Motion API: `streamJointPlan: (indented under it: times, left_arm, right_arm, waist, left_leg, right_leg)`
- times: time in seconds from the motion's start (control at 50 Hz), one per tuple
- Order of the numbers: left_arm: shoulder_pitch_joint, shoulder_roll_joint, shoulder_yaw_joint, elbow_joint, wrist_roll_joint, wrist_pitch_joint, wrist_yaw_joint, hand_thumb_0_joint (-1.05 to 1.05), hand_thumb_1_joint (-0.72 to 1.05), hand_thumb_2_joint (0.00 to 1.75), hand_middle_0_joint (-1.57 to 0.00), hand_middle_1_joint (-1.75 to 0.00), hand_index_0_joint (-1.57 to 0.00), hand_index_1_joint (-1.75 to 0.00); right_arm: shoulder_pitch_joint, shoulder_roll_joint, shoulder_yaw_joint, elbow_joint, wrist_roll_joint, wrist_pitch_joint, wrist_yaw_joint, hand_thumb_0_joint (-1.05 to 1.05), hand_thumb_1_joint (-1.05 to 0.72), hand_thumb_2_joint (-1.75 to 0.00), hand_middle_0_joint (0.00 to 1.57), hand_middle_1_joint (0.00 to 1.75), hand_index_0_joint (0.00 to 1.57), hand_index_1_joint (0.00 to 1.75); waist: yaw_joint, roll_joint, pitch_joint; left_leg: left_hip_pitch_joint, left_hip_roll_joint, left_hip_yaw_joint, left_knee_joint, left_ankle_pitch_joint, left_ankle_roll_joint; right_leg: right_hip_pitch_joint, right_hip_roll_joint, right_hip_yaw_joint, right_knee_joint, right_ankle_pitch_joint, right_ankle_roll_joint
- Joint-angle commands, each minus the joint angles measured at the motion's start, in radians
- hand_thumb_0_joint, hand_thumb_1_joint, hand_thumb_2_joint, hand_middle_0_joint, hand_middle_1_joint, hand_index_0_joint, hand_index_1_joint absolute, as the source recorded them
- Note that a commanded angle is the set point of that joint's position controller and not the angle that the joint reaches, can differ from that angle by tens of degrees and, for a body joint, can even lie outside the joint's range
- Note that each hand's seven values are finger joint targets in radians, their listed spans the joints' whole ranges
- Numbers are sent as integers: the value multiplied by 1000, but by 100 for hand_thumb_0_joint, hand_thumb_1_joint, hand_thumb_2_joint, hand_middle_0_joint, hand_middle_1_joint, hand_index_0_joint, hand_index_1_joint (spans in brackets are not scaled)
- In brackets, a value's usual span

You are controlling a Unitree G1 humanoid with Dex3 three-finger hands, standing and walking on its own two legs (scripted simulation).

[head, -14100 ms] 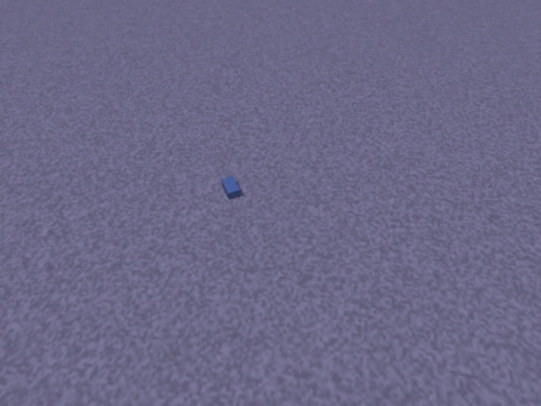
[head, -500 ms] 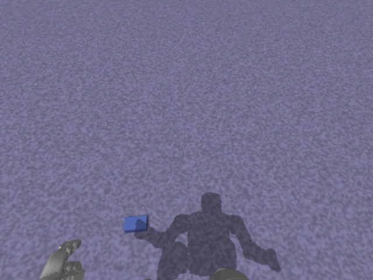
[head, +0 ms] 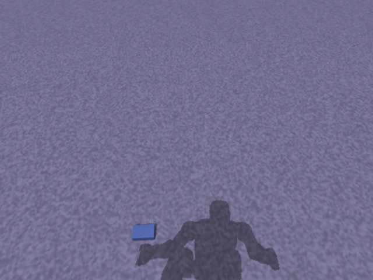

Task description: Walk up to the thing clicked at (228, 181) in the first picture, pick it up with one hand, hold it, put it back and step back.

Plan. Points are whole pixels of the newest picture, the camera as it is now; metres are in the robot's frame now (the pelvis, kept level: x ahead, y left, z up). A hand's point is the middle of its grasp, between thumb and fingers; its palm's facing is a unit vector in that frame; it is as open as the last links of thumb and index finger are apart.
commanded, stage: walk up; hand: left
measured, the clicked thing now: (143, 232) +0.43 +0.25 -0.75
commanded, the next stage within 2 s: stand in 0.94 s
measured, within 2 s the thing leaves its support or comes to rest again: neither
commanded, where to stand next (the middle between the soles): +0.07 -0.02 m, yaw +3 degrees
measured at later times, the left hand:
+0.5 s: hand out of the picture +0.11 +0.25 -0.14, palm faces +0.02 -0.94 -0.33, open 7.3 cm
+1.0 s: hand out of the picture +0.10 +0.25 -0.14, palm faces +0.00 -0.95 -0.32, open 7.3 cm
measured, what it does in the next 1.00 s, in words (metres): stands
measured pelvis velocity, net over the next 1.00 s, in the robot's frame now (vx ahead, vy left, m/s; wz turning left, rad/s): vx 0.01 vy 0.00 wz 0.00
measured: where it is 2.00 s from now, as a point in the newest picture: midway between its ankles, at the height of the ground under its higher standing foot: outside the picture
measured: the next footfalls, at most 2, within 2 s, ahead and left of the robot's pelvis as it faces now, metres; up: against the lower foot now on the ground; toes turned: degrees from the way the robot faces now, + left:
none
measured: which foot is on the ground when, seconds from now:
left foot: down 0.00-1.00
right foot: down 0.00-1.00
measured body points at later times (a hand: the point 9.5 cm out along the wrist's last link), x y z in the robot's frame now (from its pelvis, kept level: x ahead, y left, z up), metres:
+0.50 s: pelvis +0.01 +0.00 +0.01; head +0.03 -0.01 +0.46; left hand +0.11 +0.30 -0.12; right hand +0.11 -0.31 -0.12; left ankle +0.02 +0.15 -0.73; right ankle +0.03 -0.12 -0.73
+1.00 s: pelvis +0.01 +0.00 +0.01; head +0.03 +0.00 +0.46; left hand +0.10 +0.30 -0.12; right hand +0.09 -0.30 -0.12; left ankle +0.02 +0.15 -0.73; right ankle +0.03 -0.12 -0.73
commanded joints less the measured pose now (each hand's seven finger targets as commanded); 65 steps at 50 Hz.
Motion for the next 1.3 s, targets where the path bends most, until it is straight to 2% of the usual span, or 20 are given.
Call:
streamJointPlan:
  times: [0.0,0.14,0.26,0.3,0.42,0.46,0.54,0.62,0.76,0.86,0.9,0.92,0.94,1.0,1.04,1.1,1.14,1.16,1.2,1.28]
  left_arm:
    - [-81,213,40,-66,-4,-34,14,0,90,90,-20,-30,-20,-30]
    - [-93,203,39,-45,-3,-27,13,0,90,90,-20,-30,-20,-30]
    - [-105,205,40,-43,2,-27,9,0,90,90,-20,-30,-20,-30]
    - [-119,207,42,-44,3,-28,8,0,90,90,-20,-30,-20,-30]
    - [-119,204,45,-52,7,-30,9,0,90,90,-20,-30,-20,-30]
    - [-122,205,46,-55,6,-28,8,0,90,90,-20,-30,-20,-30]
    - [-123,208,49,-57,5,-28,8,0,90,90,-20,-30,-20,-30]
    - [-107,200,46,-61,5,-27,8,0,90,90,-20,-30,-20,-30]
    - [-100,198,46,-64,6,-25,7,0,90,90,-20,-30,-20,-30]
    - [-89,202,49,-62,8,-26,9,0,90,90,-20,-30,-20,-30]
    - [-89,194,45,-64,6,-28,8,0,90,90,-20,-30,-20,-30]
    - [-77,187,26,-47,3,-43,12,0,90,90,-20,-30,-20,-30]
    - [-84,194,26,-44,4,-50,14,0,90,90,-20,-30,-20,-30]
    - [-88,205,21,-33,3,-61,20,0,90,90,-20,-30,-20,-30]
    - [-81,207,17,-24,4,-61,22,0,90,90,-20,-30,-20,-30]
    - [-75,202,10,-20,4,-64,23,0,90,90,-20,-30,-20,-30]
    - [-72,209,9,-20,3,-68,24,0,90,90,-20,-30,-20,-30]
    - [-65,212,9,-17,3,-67,24,0,90,90,-20,-30,-20,-30]
    - [-63,206,5,-19,4,-69,26,0,90,90,-20,-30,-20,-30]
    - [-63,209,2,-19,3,-70,28,0,90,90,-20,-30,-20,-30]
  right_arm:
    - [-49,-220,-54,-53,11,-19,-20,0,-90,-90,20,30,20,30]
    - [-96,-222,-53,-36,10,-14,-20,0,-90,-90,20,30,20,30]
    - [-125,-210,-49,-38,11,-9,-15,0,-90,-90,20,30,20,30]
    - [-117,-207,-50,-34,9,-9,-14,0,-90,-90,20,30,20,30]
    - [-120,-208,-51,-37,9,-10,-13,0,-90,-90,20,30,20,30]
    - [-120,-203,-48,-41,7,-8,-12,0,-90,-90,20,30,20,30]
    - [-106,-198,-48,-38,6,-9,-12,0,-90,-90,20,30,20,30]
    - [-105,-198,-47,-40,5,-11,-13,0,-90,-90,20,30,20,30]
    - [-97,-203,-48,-37,4,-9,-12,0,-90,-90,20,30,20,30]
    - [-89,-209,-53,-36,5,-7,-12,0,-90,-90,20,30,20,30]
    - [-89,-198,-48,-37,5,-8,-11,0,-90,-90,20,30,20,30]
    - [-109,-181,-43,-25,-7,-3,-4,0,-90,-90,20,30,20,30]
    - [-112,-178,-42,-25,-8,-1,-1,0,-90,-90,20,30,20,30]
    - [-98,-188,-43,-12,-4,2,2,0,-90,-90,20,30,20,30]
    - [-100,-185,-42,-7,-4,4,4,0,-90,-90,20,30,20,30]
    - [-102,-191,-46,-3,-3,5,8,0,-90,-90,20,30,20,30]
    - [-100,-191,-47,-3,-2,5,8,0,-90,-90,20,30,20,30]
    - [-97,-185,-44,-1,-3,5,9,0,-90,-90,20,30,20,30]
    - [-103,-190,-48,-2,-2,4,9,0,-90,-90,20,30,20,30]
    - [-97,-185,-47,2,-3,8,10,0,-90,-90,20,30,20,30]
  waist:
    - [-6,-6,-167]
    - [-4,23,-150]
    - [-3,-2,-125]
    - [-11,-16,-127]
    - [-8,-18,-147]
    - [-6,-26,-125]
    - [-9,-28,-130]
    - [-5,-12,-143]
    - [-6,-4,-135]
    - [-10,-4,-138]
    - [-8,-1,-142]
    - [-11,52,-169]
    - [-14,42,-137]
    - [-18,17,-126]
    - [-14,-1,-97]
    - [-14,5,-89]
    - [-16,-3,-108]
    - [-13,-10,-84]
    - [-14,0,-104]
    - [-17,-8,-93]
  left_leg:
    - [78,77,-73,-80,153,81]
    - [65,101,-89,-135,145,83]
    - [77,84,-70,-148,97,71]
    - [88,81,-66,-155,110,66]
    - [100,81,-58,-157,154,63]
    - [77,79,-60,-165,122,64]
    - [89,76,-59,-171,127,61]
    - [96,85,-66,-176,142,65]
    - [78,86,-75,-187,90,69]
    - [90,88,-72,-178,118,72]
    - [91,86,-69,-185,118,69]
    - [134,84,-74,-203,113,57]
    - [120,83,-80,-215,100,54]
    - [135,87,-79,-220,129,55]
    - [133,86,-82,-237,103,53]
    - [130,86,-86,-248,92,51]
    - [145,85,-81,-242,105,54]
    - [133,82,-84,-252,81,50]
    - [155,87,-85,-250,118,50]
    - [143,83,-82,-249,100,50]
  right_leg:
    - [66,-104,114,-115,208,-52]
    - [94,-99,95,-143,193,-40]
    - [74,-108,107,-201,126,-36]
    - [73,-107,109,-215,121,-36]
    - [107,-108,97,-218,171,-34]
    - [102,-106,99,-225,138,-29]
    - [101,-105,104,-229,120,-30]
    - [112,-99,94,-222,144,-32]
    - [117,-96,97,-226,121,-33]
    - [120,-94,89,-221,145,-33]
    - [124,-100,96,-224,156,-32]
    - [134,-116,102,-251,141,-31]
    - [122,-111,101,-258,120,-26]
    - [135,-116,95,-262,175,-23]
    - [114,-112,91,-275,130,-18]
    - [114,-107,84,-282,97,-15]
    - [128,-117,89,-284,138,-15]
    - [106,-110,87,-291,100,-12]
    - [115,-112,81,-281,135,-12]
    - [114,-114,83,-291,120,-12]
